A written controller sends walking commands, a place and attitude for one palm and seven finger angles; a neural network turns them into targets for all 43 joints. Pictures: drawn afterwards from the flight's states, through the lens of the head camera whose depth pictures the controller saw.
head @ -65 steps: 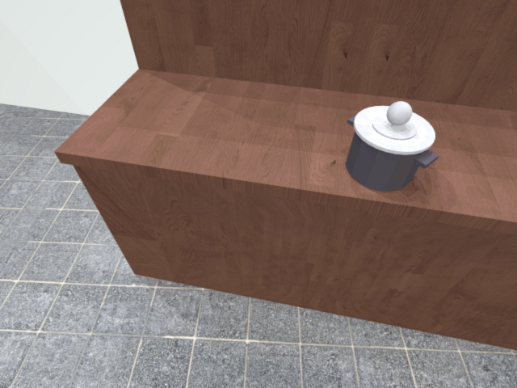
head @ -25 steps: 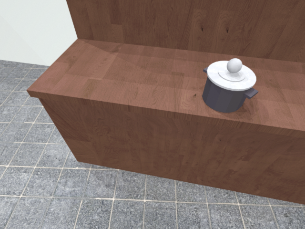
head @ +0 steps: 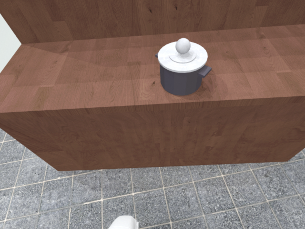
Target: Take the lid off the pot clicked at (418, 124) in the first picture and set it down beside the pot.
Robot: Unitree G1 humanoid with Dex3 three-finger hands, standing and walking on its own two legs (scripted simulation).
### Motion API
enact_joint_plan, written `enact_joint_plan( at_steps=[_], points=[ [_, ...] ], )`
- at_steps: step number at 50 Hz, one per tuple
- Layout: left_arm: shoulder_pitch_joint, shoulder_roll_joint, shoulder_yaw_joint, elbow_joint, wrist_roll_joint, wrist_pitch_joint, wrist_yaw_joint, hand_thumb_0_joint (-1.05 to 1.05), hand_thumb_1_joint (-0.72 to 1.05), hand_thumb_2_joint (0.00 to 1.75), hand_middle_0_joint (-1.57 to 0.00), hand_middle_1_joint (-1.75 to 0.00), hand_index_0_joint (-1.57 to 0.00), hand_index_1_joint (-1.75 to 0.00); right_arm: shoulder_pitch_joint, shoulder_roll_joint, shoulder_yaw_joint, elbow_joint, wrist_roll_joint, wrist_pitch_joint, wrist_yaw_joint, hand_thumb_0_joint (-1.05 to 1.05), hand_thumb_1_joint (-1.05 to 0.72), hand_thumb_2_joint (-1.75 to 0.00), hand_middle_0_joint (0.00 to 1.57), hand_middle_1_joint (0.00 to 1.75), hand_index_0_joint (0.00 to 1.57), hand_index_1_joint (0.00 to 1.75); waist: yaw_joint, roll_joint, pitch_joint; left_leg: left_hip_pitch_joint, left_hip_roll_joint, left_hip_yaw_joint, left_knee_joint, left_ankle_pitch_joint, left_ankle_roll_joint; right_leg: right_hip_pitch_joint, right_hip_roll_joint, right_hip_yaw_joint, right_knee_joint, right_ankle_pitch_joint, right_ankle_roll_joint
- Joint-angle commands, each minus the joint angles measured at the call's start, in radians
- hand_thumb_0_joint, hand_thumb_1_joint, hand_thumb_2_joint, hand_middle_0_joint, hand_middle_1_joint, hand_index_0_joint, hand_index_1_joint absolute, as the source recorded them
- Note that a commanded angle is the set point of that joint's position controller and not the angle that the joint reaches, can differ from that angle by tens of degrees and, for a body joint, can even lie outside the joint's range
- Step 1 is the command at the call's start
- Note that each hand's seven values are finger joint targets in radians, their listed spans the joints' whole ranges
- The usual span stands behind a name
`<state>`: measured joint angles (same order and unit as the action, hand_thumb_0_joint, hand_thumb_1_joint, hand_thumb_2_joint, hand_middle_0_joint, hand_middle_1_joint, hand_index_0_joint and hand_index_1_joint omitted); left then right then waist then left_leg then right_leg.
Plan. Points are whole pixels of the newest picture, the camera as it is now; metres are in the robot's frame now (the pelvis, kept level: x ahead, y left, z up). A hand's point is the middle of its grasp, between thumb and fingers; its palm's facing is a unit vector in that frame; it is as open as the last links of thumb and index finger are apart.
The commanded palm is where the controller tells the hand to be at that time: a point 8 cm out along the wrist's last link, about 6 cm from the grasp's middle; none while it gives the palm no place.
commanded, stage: take the last steps up to it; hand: left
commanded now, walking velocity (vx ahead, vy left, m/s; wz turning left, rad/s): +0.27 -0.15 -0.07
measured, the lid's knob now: (183, 46) +0.67 -0.06 +0.10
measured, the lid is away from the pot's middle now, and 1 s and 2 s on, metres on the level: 0.00 0.00 0.00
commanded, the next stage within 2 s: come to a stop and stand still in 0.56 s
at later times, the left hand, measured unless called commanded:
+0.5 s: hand out of the picture +0.14 +0.20 -0.19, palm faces -0.02 -0.99 -0.13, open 7.4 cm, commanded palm none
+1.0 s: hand (136, 169) +0.32 +0.10 -0.17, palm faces -0.03 -0.98 -0.19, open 7.3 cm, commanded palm none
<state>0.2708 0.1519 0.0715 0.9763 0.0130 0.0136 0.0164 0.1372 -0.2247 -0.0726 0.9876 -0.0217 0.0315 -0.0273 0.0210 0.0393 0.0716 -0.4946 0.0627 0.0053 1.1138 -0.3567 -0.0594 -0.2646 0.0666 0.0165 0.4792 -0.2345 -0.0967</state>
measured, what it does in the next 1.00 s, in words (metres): walks ahead: left foot, then right foot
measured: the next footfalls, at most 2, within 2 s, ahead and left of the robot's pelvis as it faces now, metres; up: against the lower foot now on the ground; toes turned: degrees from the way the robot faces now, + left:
left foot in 0.34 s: +0.11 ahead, +0.13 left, +0.00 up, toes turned +2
right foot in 0.76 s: +0.31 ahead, -0.18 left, +0.00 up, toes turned -10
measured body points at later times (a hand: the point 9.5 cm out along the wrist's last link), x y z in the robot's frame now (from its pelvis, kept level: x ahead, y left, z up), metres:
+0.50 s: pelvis +0.11 +0.02 +0.00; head +0.13 +0.06 +0.45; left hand +0.14 +0.26 -0.18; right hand +0.08 -0.21 -0.13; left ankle +0.07 +0.12 -0.74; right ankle +0.07 -0.11 -0.65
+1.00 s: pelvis +0.18 -0.05 -0.01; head +0.23 -0.06 +0.44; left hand +0.32 +0.15 -0.15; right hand +0.18 -0.29 -0.17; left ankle +0.16 +0.07 -0.66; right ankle +0.27 -0.17 -0.74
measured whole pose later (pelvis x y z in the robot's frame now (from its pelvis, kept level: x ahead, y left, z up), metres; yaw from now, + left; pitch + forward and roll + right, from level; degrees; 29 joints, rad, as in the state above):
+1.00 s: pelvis +0.18 -0.05 -0.01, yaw -2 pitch -1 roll +1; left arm 0.06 0.11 0.04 0.96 0.02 0.00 0.05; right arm 0.24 -0.18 -0.08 1.05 -0.01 0.05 -0.03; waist -0.04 0.00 0.12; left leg -0.48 0.00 0.03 1.18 -0.49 -0.05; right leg -0.36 -0.07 -0.12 0.52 -0.14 -0.03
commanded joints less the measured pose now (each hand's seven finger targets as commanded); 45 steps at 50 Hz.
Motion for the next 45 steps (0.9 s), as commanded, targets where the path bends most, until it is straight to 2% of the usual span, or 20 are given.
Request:
enact_joint_plan(
  at_steps=[1,10,13,15,16,17,18,19,21,24,29,34,36,37,38,39,40,42,44,45],
  points=[
    [0.101,0.157,0.031,-0.039,0.006,-0.021,0.004,0.00,0.90,0.90,-0.20,-0.30,-0.20,-0.30,0.018,-0.054,-0.005,-0.054,-0.007,-0.014,-0.003,0.00,-0.90,-0.90,0.20,0.30,0.20,0.30,0.007,-0.146,-0.109,-0.115,0.015,0.000,-0.030,0.023,0.001,0.233,-0.229,0.286,-0.210,0.161,-0.064],
    [0.118,0.161,0.023,-0.027,0.019,-0.036,-0.003,0.00,0.90,0.90,-0.20,-0.30,-0.20,-0.30,-0.019,-0.035,0.001,-0.068,-0.003,-0.048,0.010,0.00,-0.90,-0.90,0.20,0.30,0.20,0.30,0.017,-0.144,-0.034,-0.022,0.009,0.029,-0.280,-0.061,0.043,0.157,-0.254,0.332,-0.263,-0.024,-0.158],
    [0.072,0.157,0.022,-0.030,0.016,-0.033,-0.008,0.00,0.90,0.90,-0.20,-0.30,-0.20,-0.30,0.073,-0.025,0.007,-0.039,0.001,-0.066,0.001,0.00,-0.90,-0.90,0.20,0.30,0.20,0.30,-0.027,-0.124,-0.032,0.153,-0.010,0.060,-0.474,-0.022,0.061,0.076,-0.221,0.292,-0.206,0.013,-0.136],
    [0.041,0.145,0.023,-0.032,0.006,-0.030,-0.016,0.00,0.90,0.90,-0.20,-0.30,-0.20,-0.30,0.239,-0.038,0.007,0.020,0.001,-0.083,-0.012,0.00,-0.90,-0.90,0.20,0.30,0.20,0.30,-0.092,-0.058,-0.075,0.457,-0.012,0.060,-0.676,0.110,0.076,-0.084,-0.128,0.204,-0.034,-0.013,-0.073],
    [0.060,0.096,0.016,-0.038,0.002,-0.032,-0.027,0.00,0.90,0.90,-0.20,-0.30,-0.20,-0.30,0.330,-0.124,-0.010,0.046,-0.009,-0.087,-0.023,0.00,-0.90,-0.90,0.20,0.30,0.20,0.30,-0.125,0.124,-0.075,0.583,0.166,-0.191,-0.794,-0.051,0.123,-0.245,-0.047,0.126,0.202,-0.084,-0.021],
    [0.065,0.067,0.008,-0.062,0.009,-0.036,-0.033,0.00,0.90,0.90,-0.20,-0.30,-0.20,-0.30,0.380,-0.198,-0.025,0.044,-0.017,-0.085,-0.027,0.00,-0.90,-0.90,0.20,0.30,0.20,0.30,-0.123,0.313,-0.046,0.612,0.430,-0.551,-0.917,-0.078,0.231,-0.451,0.021,-0.002,0.471,-0.309,0.043],
    [-0.003,0.127,0.021,-0.073,0.029,-0.032,-0.033,0.00,0.90,0.90,-0.20,-0.30,-0.20,-0.30,0.357,-0.186,-0.015,0.031,-0.015,-0.077,-0.030,0.00,-0.90,-0.90,0.20,0.30,0.20,0.30,-0.123,0.132,0.034,0.472,0.478,-0.583,-0.953,-0.084,0.294,-0.473,-0.060,0.079,0.625,-0.286,0.044],
    [-0.006,0.128,0.031,-0.057,0.037,-0.029,-0.037,0.00,0.90,0.90,-0.20,-0.30,-0.20,-0.30,0.311,-0.112,0.007,0.026,-0.016,-0.082,-0.031,0.00,-0.90,-0.90,0.20,0.30,0.20,0.30,-0.084,0.052,0.076,0.404,0.386,-0.463,-0.944,0.064,0.252,-0.467,-0.080,0.096,0.688,-0.166,0.060],
    [0.031,0.100,0.028,-0.031,0.034,-0.025,-0.044,0.00,0.90,0.90,-0.20,-0.30,-0.20,-0.30,0.248,-0.061,0.032,0.021,-0.010,-0.099,-0.034,0.00,-0.90,-0.90,0.20,0.30,0.20,0.30,-0.033,0.051,0.068,0.340,0.315,-0.285,-0.900,0.315,0.225,-0.445,-0.107,0.091,0.762,-0.081,0.076],
    [0.046,0.065,0.010,-0.014,0.022,-0.009,-0.050,0.00,0.90,0.90,-0.20,-0.30,-0.20,-0.30,0.278,-0.055,0.036,0.044,-0.002,-0.116,-0.037,0.00,-0.90,-0.90,0.20,0.30,0.20,0.30,-0.023,0.081,-0.006,0.403,0.231,-0.072,-0.848,0.607,0.204,-0.418,-0.113,0.048,0.740,-0.005,0.100],
    [-0.081,0.032,-0.020,-0.046,0.019,-0.008,-0.052,0.00,0.90,0.90,-0.20,-0.30,-0.20,-0.30,0.380,-0.050,0.034,0.098,-0.007,-0.110,-0.034,0.00,-0.90,-0.90,0.20,0.30,0.20,0.30,-0.068,0.134,0.011,0.475,0.188,0.013,-0.814,0.756,0.188,-0.436,-0.130,-0.064,0.488,0.028,0.109],
    [-0.175,0.028,-0.027,-0.063,0.007,-0.026,-0.045,0.00,0.90,0.90,-0.20,-0.30,-0.20,-0.30,0.411,-0.068,0.019,0.112,-0.015,-0.086,-0.028,0.00,-0.90,-0.90,0.20,0.30,0.20,0.30,-0.104,0.184,0.003,0.455,0.189,0.026,-0.750,0.804,0.172,-0.216,-0.098,-0.145,0.162,-0.004,0.079],
    [-0.028,0.058,-0.018,-0.020,0.003,-0.038,-0.031,0.00,0.90,0.90,-0.20,-0.30,-0.20,-0.30,0.371,-0.057,0.023,0.108,-0.002,-0.076,-0.025,0.00,-0.90,-0.90,0.20,0.30,0.20,0.30,-0.022,0.132,-0.080,0.400,0.152,0.032,-0.616,0.751,0.119,0.039,-0.087,-0.135,-0.004,0.174,0.081],
    [0.075,0.113,-0.003,0.018,0.006,-0.050,-0.018,0.00,0.90,0.90,-0.20,-0.30,-0.20,-0.30,0.374,-0.038,0.024,0.109,0.010,-0.075,-0.018,0.00,-0.90,-0.90,0.20,0.30,0.20,0.30,0.019,0.046,-0.163,0.295,0.121,0.044,-0.521,0.598,0.082,0.267,-0.141,-0.081,-0.019,0.373,0.076],
    [0.152,0.192,0.017,0.046,0.010,-0.061,0.001,0.00,0.90,0.90,-0.20,-0.30,-0.20,-0.30,0.419,0.015,0.028,0.106,0.022,-0.074,-0.011,0.00,-0.90,-0.90,0.20,0.30,0.20,0.30,0.033,-0.153,-0.294,0.108,0.026,0.104,-0.328,0.183,0.033,0.513,-0.366,0.113,0.056,0.862,0.009],
    [0.170,0.234,0.020,0.053,0.000,-0.066,0.007,0.00,0.90,0.90,-0.20,-0.30,-0.20,-0.30,0.446,0.021,0.025,0.101,0.036,-0.060,-0.020,0.00,-0.90,-0.90,0.20,0.30,0.20,0.30,0.009,-0.231,-0.394,0.158,-0.023,0.046,-0.156,-0.305,0.024,0.481,-0.523,0.198,0.029,1.177,-0.080],
    [0.113,0.224,0.011,0.026,0.001,-0.059,0.016,0.00,0.90,0.90,-0.20,-0.30,-0.20,-0.30,0.435,0.008,0.014,0.092,0.033,-0.047,-0.026,0.00,-0.90,-0.90,0.20,0.30,0.20,0.30,-0.012,-0.138,-0.306,0.159,-0.019,-0.008,-0.138,-0.309,0.037,0.365,-0.512,0.137,-0.007,1.179,-0.099],
    [0.033,0.191,0.014,0.020,0.005,-0.044,0.029,0.00,0.90,0.90,-0.20,-0.30,-0.20,-0.30,0.349,0.025,0.009,0.096,0.029,-0.021,-0.024,0.00,-0.90,-0.90,0.20,0.30,0.20,0.30,0.001,-0.260,-0.206,0.087,-0.015,-0.010,0.002,-0.294,0.027,0.248,-0.478,0.163,-0.027,1.084,-0.125],
    [-0.033,0.159,0.015,-0.005,0.007,-0.027,0.038,0.00,0.90,0.90,-0.20,-0.30,-0.20,-0.30,0.318,0.024,-0.001,0.099,0.019,0.003,-0.021,0.00,-0.90,-0.90,0.20,0.30,0.20,0.30,-0.015,-0.201,-0.117,0.063,-0.015,-0.021,0.053,-0.232,0.016,0.128,-0.453,0.112,-0.072,0.906,-0.114],
    [-0.052,0.175,0.025,-0.015,0.010,-0.020,0.043,0.00,0.90,0.90,-0.20,-0.30,-0.20,-0.30,0.316,0.021,-0.004,0.097,0.017,0.010,-0.015,0.00,-0.90,-0.90,0.20,0.30,0.20,0.30,-0.017,-0.147,-0.143,0.052,-0.019,-0.023,0.073,-0.209,0.015,0.121,-0.456,0.103,-0.080,0.805,-0.124]
  ],
)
